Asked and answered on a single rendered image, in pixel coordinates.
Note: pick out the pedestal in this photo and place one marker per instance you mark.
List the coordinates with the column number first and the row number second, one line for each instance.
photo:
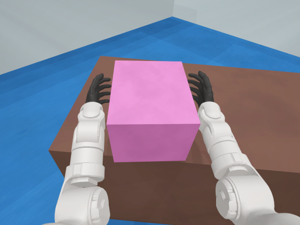
column 262, row 108

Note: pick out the right robot hand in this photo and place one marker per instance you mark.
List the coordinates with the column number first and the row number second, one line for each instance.
column 204, row 91

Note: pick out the robot right forearm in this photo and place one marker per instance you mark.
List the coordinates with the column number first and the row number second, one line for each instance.
column 226, row 156

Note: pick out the right robot upper arm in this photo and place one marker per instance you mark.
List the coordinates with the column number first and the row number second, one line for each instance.
column 247, row 200

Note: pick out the robot left forearm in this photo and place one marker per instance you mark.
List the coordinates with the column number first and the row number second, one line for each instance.
column 86, row 164

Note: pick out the carton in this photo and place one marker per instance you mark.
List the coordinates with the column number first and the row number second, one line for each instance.
column 152, row 114

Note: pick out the left robot upper arm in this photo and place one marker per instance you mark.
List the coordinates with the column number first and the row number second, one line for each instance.
column 82, row 206

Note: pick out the left robot hand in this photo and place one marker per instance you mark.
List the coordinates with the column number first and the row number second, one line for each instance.
column 93, row 93

